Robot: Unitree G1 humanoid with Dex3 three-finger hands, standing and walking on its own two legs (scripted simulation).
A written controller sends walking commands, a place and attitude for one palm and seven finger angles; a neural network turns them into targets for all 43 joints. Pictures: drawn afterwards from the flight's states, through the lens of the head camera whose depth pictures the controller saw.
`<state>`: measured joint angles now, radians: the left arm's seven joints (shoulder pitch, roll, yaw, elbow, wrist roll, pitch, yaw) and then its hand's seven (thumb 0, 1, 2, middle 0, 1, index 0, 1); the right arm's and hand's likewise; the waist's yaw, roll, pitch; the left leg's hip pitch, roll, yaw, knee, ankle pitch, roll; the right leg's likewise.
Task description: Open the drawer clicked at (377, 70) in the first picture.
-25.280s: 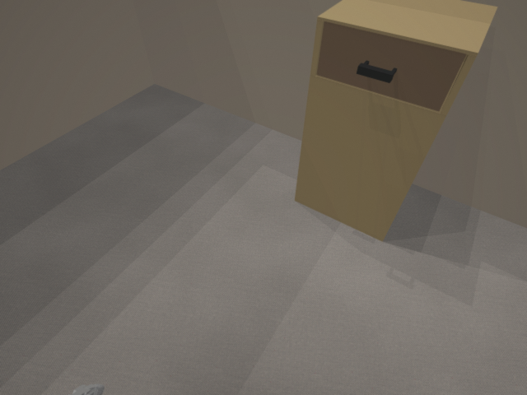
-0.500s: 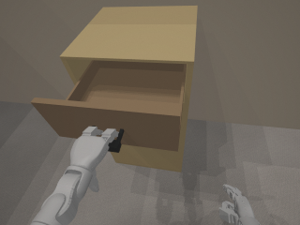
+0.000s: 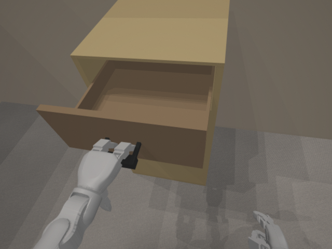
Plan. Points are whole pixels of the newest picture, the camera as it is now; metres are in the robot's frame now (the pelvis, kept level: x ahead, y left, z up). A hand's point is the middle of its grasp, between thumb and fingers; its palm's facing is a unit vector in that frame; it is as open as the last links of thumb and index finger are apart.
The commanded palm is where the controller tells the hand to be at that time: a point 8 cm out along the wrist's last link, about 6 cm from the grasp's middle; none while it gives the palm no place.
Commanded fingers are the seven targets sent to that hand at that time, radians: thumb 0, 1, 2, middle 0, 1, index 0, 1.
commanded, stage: open the thumb to release the handle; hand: left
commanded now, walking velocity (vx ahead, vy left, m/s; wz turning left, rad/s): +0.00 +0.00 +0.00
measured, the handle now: (118, 151) +0.33 +0.16 +0.04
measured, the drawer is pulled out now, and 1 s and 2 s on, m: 0.22 0.17 0.16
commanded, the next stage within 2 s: lift the hand off the handle in 0.54 s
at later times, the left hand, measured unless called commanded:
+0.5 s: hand (120, 160) +0.32 +0.16 +0.02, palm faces +0.01 -0.07 -1.00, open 15.1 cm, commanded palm +0.29 +0.18 +0.06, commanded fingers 0.00 -0.50 0.30 -0.15 -0.30 -0.15 -0.30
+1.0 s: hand (120, 158) +0.32 +0.16 +0.02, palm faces +0.03 -0.06 -1.00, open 15.2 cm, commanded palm +0.30 +0.18 +0.07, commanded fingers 0.00 -0.50 0.30 -0.15 -0.30 -0.15 -0.30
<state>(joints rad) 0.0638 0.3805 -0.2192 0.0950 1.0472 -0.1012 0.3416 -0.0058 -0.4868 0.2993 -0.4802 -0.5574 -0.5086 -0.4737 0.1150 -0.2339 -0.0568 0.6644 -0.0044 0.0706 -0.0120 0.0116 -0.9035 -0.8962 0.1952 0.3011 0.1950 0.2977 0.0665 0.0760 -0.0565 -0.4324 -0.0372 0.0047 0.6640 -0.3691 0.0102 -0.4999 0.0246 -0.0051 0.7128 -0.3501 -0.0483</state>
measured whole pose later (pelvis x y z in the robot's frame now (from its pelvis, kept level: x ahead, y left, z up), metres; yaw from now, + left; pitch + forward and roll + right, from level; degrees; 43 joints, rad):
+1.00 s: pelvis -0.01 +0.00 +0.00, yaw -1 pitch +9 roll +1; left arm -0.22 0.30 -0.25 0.39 1.09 0.01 0.34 -0.01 -0.49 0.30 -0.26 -0.53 -0.34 -0.45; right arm 0.13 -0.22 -0.03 0.64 0.02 0.15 -0.02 0.01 -0.90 -0.90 0.20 0.30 0.20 0.30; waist 0.04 0.05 -0.10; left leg -0.49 -0.03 0.01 0.70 -0.36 0.02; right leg -0.55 0.03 0.00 0.73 -0.33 -0.04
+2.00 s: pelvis +0.00 +0.01 +0.02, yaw +0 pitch +2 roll +1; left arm -0.31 0.43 -0.23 0.06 0.93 0.08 0.04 0.00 -0.49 0.30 -0.25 -0.34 -0.20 -0.32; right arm 0.06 -0.24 0.01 0.65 0.05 0.16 0.01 0.01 -0.90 -0.90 0.20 0.30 0.20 0.30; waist 0.08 0.10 -0.03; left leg -0.20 -0.04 -0.01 0.44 -0.27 0.02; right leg -0.27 0.02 -0.01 0.49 -0.25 -0.03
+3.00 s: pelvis -0.01 +0.01 +0.02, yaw +1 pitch -1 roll +0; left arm 0.09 0.52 0.06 -0.32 0.49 -0.01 -0.07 -0.01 -0.49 0.30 -0.18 -0.31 -0.18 -0.31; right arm 0.07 -0.26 0.03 0.57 0.04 0.13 0.01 0.01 -0.90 -0.90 0.19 0.30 0.19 0.30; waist 0.08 0.11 0.01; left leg -0.18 -0.04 -0.02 0.47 -0.27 0.03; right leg -0.22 0.02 -0.03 0.48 -0.25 -0.03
